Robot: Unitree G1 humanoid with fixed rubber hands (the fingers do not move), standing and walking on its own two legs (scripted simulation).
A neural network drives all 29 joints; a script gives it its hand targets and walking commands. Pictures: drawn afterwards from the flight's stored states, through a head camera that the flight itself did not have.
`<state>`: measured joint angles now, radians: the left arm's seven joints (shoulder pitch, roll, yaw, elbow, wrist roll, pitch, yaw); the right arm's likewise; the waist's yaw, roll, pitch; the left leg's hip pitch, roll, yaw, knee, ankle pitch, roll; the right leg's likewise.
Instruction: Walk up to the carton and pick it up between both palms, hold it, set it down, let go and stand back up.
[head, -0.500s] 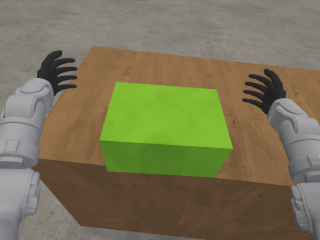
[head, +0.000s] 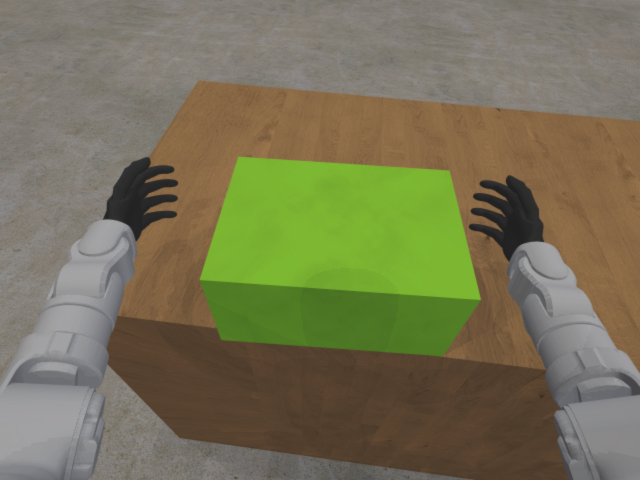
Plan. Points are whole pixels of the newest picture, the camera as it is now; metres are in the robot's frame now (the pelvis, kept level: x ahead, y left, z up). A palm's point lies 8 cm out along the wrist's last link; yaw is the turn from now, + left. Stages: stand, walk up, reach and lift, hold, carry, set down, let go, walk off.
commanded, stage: reach and lift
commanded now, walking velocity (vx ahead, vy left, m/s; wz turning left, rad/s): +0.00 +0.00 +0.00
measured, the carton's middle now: (337, 253) +0.42 +0.00 +0.05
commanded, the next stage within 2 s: none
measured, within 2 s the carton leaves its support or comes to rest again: leaves its support in 1.98 s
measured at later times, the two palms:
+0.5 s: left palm (160, 227) +0.40 +0.23 +0.10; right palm (496, 243) +0.41 -0.20 +0.10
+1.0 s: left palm (168, 228) +0.41 +0.22 +0.10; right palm (495, 244) +0.41 -0.20 +0.10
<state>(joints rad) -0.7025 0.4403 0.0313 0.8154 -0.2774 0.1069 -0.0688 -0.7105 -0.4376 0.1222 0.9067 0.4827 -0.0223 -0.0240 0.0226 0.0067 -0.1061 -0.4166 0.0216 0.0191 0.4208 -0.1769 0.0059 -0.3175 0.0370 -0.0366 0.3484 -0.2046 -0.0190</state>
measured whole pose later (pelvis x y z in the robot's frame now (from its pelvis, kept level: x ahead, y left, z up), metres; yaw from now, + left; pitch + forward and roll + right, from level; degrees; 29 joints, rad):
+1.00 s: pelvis -0.01 -0.01 +0.00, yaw -1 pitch +11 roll -1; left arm -0.81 0.32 0.02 1.10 -0.22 -0.09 -0.01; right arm -0.80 -0.30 0.17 1.07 0.46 -0.07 -0.09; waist 0.02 -0.03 -0.17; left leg -0.47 0.03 0.04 0.44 -0.17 0.00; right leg -0.39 0.05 -0.02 0.40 -0.21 -0.03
